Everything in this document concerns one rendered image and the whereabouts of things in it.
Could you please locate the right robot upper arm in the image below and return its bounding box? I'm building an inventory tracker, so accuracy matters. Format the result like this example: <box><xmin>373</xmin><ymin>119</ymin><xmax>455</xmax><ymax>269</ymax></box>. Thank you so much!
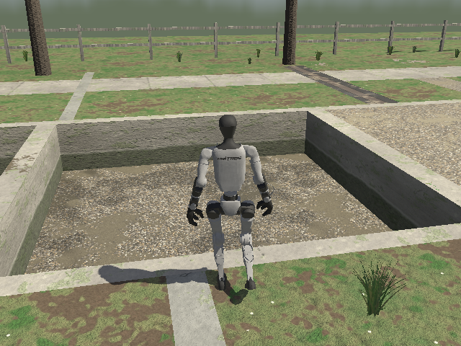
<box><xmin>243</xmin><ymin>145</ymin><xmax>264</xmax><ymax>185</ymax></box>

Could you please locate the robot right foot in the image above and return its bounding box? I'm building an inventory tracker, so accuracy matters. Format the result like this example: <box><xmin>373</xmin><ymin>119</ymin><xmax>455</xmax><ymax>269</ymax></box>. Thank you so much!
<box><xmin>245</xmin><ymin>278</ymin><xmax>256</xmax><ymax>290</ymax></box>

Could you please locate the robot left shin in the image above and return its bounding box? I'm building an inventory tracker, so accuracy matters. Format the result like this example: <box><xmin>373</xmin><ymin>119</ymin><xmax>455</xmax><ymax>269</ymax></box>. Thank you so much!
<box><xmin>212</xmin><ymin>234</ymin><xmax>225</xmax><ymax>281</ymax></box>

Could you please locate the left robot upper arm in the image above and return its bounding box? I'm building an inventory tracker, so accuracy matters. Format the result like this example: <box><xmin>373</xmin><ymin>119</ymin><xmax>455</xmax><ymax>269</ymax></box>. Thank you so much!
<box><xmin>195</xmin><ymin>146</ymin><xmax>214</xmax><ymax>188</ymax></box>

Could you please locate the robot left forearm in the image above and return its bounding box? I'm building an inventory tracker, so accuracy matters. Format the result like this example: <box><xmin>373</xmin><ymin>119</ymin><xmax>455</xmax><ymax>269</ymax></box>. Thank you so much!
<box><xmin>188</xmin><ymin>177</ymin><xmax>203</xmax><ymax>210</ymax></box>

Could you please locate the left robot hand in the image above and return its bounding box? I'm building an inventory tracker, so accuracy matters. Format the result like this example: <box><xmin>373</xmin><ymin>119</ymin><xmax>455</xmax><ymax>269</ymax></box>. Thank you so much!
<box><xmin>187</xmin><ymin>208</ymin><xmax>204</xmax><ymax>226</ymax></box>

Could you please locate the robot right forearm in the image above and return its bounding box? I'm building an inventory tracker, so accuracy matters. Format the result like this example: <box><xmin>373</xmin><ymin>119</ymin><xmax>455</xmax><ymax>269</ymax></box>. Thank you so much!
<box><xmin>257</xmin><ymin>173</ymin><xmax>271</xmax><ymax>203</ymax></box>

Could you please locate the right robot hand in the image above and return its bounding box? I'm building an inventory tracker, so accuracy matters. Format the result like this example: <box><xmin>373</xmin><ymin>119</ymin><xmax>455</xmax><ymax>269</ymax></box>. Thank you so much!
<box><xmin>256</xmin><ymin>200</ymin><xmax>273</xmax><ymax>216</ymax></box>

